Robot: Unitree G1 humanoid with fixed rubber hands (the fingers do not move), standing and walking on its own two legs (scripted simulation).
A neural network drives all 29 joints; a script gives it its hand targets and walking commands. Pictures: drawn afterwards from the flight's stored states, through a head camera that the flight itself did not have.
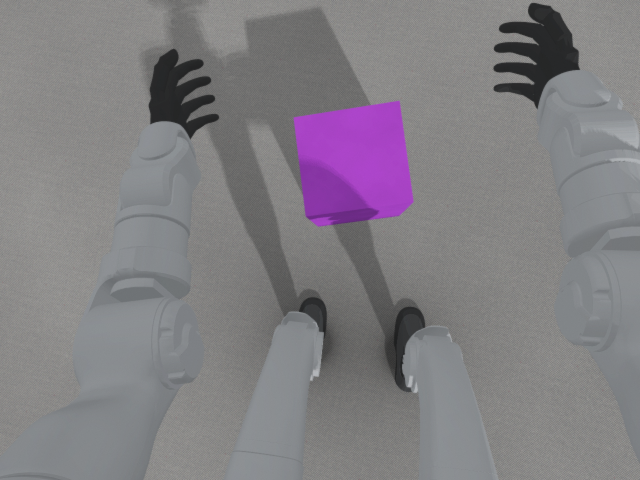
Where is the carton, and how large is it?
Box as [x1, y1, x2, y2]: [294, 101, 413, 226]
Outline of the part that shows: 399,101 294,117 305,214 318,226 399,215 413,201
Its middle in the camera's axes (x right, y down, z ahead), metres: +0.07 -0.15 +0.88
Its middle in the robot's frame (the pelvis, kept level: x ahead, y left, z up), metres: +0.53 +0.05 -0.54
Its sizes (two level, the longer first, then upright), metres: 0.210 0.200 0.250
